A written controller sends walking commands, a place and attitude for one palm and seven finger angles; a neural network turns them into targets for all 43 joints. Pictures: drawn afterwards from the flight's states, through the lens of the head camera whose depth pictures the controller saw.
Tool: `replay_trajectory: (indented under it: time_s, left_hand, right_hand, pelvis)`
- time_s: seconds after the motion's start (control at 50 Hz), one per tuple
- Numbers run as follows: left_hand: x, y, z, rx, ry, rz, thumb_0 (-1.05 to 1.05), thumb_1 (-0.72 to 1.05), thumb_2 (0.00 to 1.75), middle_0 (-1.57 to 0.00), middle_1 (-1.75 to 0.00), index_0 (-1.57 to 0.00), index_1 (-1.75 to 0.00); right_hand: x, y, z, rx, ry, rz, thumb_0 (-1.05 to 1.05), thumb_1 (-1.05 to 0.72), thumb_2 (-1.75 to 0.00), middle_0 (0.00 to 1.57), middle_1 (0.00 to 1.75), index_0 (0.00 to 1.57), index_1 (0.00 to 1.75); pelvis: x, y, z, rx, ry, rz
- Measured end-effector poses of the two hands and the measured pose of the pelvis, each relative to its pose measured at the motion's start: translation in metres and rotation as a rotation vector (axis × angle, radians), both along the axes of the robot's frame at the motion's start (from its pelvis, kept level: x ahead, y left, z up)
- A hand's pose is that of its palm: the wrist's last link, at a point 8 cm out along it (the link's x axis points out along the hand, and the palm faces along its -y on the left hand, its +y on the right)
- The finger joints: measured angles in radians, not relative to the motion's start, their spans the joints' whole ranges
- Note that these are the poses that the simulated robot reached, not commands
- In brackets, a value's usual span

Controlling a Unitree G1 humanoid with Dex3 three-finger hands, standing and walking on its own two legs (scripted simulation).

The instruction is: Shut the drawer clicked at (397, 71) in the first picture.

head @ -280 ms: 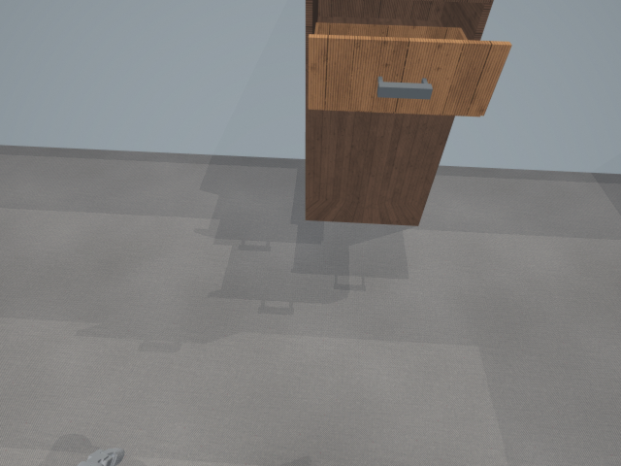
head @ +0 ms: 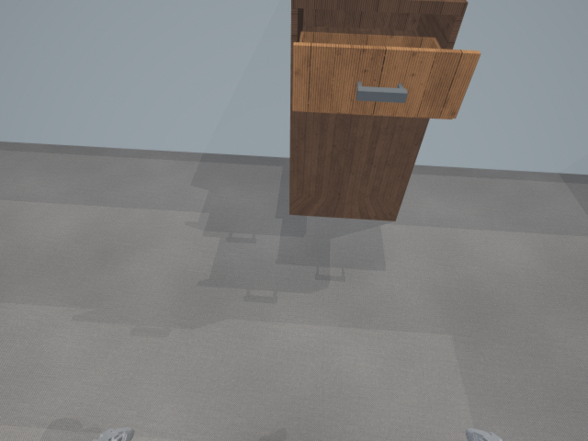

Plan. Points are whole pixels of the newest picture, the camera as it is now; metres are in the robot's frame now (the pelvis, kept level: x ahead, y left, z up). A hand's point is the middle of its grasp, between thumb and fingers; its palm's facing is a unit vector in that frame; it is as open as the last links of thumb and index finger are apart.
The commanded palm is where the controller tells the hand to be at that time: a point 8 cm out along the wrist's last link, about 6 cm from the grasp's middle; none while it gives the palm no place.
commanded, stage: stand and wait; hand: left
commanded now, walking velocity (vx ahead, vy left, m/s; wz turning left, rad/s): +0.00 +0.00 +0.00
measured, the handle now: (380, 90) +0.93 -0.17 +0.04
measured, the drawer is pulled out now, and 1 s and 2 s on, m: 0.27 0.27 0.27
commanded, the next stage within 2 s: look at it before walking up in 0.54 s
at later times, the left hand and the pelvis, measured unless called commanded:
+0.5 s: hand out of the picture +0.06 +0.24 -0.15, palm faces -0.02 -0.94 -0.34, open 7.4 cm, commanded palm none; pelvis -0.01 -0.01 +0.00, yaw +0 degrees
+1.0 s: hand out of the picture +0.06 +0.23 -0.15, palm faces -0.03 -0.94 -0.33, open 7.4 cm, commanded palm none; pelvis -0.02 -0.01 +0.01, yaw +0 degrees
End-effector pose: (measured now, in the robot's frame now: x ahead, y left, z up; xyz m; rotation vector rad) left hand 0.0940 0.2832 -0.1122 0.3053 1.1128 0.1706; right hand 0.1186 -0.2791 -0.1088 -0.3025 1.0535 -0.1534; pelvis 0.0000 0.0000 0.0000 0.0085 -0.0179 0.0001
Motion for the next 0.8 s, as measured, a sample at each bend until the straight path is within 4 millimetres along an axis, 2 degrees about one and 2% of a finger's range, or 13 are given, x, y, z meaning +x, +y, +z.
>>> replay_trajectory:
  time_s: [0.24, 0.4, 0.8]
  left_hand:
    - [-0.034, 0.001, -0.005, 0.009, 0.092, 0.028, 0.01, 0.9, 0.9, -0.21, -0.3, -0.21, -0.3]
    - [-0.041, 0.002, -0.003, 0.019, 0.107, 0.031, 0.01, 0.9, 0.9, -0.2, -0.3, -0.2, -0.3]
    - [-0.037, -0.007, -0.001, 0.007, 0.074, 0.014, 0.01, 0.9, 0.9, -0.2, -0.3, -0.21, -0.3]
  right_hand:
    - [-0.044, -0.018, -0.006, -0.022, 0.112, -0.046, 0.01, -0.91, -0.9, 0.2, 0.3, 0.2, 0.3]
    - [-0.065, -0.023, -0.008, -0.023, 0.155, -0.064, 0.01, -0.91, -0.9, 0.2, 0.3, 0.2, 0.3]
    - [-0.073, -0.023, -0.008, -0.007, 0.145, -0.067, 0.01, -0.91, -0.9, 0.2, 0.3, 0.2, 0.3]
  pelvis:
    - [-0.006, -0.006, 0.002, -0.002, -0.006, -0.003]
    - [-0.012, -0.008, 0.004, -0.002, -0.01, -0.003]
    - [-0.02, -0.012, 0.005, -0.003, -0.011, -0.006]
